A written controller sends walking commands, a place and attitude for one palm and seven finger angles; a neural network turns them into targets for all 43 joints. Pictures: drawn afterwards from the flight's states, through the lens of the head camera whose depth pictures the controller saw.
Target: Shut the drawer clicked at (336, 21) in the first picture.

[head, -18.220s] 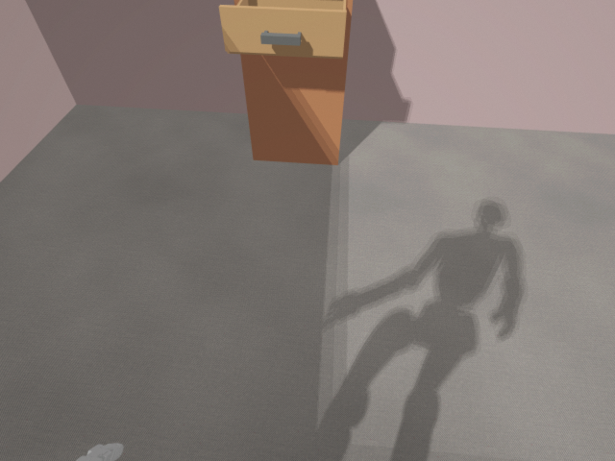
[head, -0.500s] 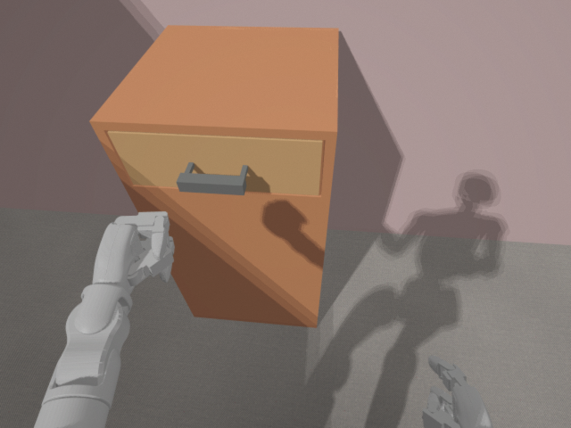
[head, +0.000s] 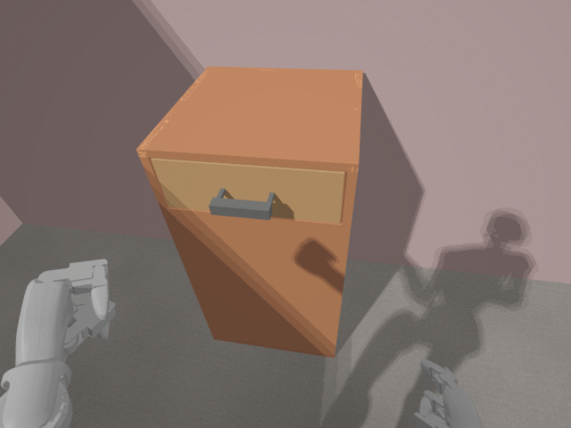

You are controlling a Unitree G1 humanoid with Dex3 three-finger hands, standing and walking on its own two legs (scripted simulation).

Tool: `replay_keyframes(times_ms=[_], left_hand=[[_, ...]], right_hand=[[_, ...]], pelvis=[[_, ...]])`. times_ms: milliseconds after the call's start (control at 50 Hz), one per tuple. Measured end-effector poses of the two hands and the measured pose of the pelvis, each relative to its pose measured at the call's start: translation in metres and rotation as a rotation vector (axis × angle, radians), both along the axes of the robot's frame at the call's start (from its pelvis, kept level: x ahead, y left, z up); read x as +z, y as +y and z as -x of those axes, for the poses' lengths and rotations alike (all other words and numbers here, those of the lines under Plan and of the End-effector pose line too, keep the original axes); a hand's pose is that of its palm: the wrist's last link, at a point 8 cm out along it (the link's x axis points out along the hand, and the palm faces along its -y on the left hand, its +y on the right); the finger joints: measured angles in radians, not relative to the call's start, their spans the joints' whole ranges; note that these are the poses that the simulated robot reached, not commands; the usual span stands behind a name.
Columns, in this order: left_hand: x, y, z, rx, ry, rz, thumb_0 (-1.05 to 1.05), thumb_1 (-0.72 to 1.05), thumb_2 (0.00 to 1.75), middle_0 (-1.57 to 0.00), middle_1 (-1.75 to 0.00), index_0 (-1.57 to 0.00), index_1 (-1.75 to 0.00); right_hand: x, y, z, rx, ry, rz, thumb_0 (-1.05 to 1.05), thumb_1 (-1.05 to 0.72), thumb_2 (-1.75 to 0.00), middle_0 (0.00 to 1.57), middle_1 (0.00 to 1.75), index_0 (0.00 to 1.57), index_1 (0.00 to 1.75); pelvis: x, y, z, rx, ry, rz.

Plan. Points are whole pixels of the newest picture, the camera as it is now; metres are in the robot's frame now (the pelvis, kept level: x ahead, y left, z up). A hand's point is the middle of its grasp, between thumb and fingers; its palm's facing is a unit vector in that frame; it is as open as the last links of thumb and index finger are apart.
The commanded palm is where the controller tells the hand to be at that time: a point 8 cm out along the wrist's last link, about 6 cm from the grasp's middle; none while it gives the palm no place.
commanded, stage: draw the hand back to the body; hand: left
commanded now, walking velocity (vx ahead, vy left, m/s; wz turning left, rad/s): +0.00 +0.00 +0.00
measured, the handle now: (243, 201) +0.55 +0.16 -0.01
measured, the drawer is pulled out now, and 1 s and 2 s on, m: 0.00 0.00 0.00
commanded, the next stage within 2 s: step back with the hand held close in 0.30 s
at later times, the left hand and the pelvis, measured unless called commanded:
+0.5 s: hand (63, 327) +0.17 +0.24 +0.17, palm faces +0.42 -0.81 -0.41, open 3.2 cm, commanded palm +0.11 +0.28 +0.17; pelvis -0.02 +0.00 +0.00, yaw +0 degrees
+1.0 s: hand (29, 375) +0.12 +0.26 +0.16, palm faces +0.37 -0.79 -0.49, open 3.2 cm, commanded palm +0.06 +0.29 +0.17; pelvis -0.07 +0.02 -0.01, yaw +0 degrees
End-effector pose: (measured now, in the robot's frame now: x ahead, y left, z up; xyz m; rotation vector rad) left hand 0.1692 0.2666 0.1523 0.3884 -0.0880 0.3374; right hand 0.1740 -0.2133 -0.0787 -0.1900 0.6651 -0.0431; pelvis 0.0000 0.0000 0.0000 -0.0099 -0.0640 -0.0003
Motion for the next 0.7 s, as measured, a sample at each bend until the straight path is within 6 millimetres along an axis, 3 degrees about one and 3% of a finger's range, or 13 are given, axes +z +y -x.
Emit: replay_keyframes(times_ms=[160,240,420,560,700], left_hand=[[0.025,0.013,0.036,0.052,-0.059,-0.090,0.01,0.90,0.90,-1.40,-1.60,-1.40,-1.60],[0.028,0.015,0.046,0.073,-0.079,-0.099,0.01,0.90,0.90,-1.40,-1.60,-1.40,-1.60],[0.021,0.010,0.046,0.061,-0.081,-0.072,0.01,0.90,0.90,-1.40,-1.60,-1.40,-1.60],[0.034,0.018,0.042,0.036,-0.122,-0.147,0.01,0.89,0.90,-1.40,-1.60,-1.40,-1.60],[0.015,0.018,0.043,-0.030,-0.009,-0.146,0.01,0.89,0.90,-1.40,-1.60,-1.40,-1.60]], right_hand=[[0.001,-0.002,0.006,-0.010,-0.023,0.004,0.01,-0.90,-0.90,0.20,0.30,0.20,0.30],[0.000,-0.001,0.008,-0.005,-0.033,0.006,0.01,-0.90,-0.90,0.20,0.30,0.20,0.30],[0.002,-0.001,0.016,-0.007,-0.048,0.005,0.01,-0.90,-0.90,0.20,0.30,0.20,0.30],[0.003,-0.009,0.028,-0.040,-0.007,0.022,0.01,-0.90,-0.90,0.21,0.30,0.20,0.30],[-0.001,-0.023,0.050,-0.118,0.072,0.066,0.01,-0.90,-0.90,0.21,0.30,0.20,0.30]], pelvis=[[-0.001,0.002,0.003,-0.002,-0.013,0.002],[-0.001,0.002,0.007,0.003,-0.019,0.002],[-0.002,0.000,0.014,0.001,-0.024,-0.001],[0.000,0.001,0.021,-0.003,0.019,0.010],[0.000,0.011,0.031,-0.008,0.060,0.001]])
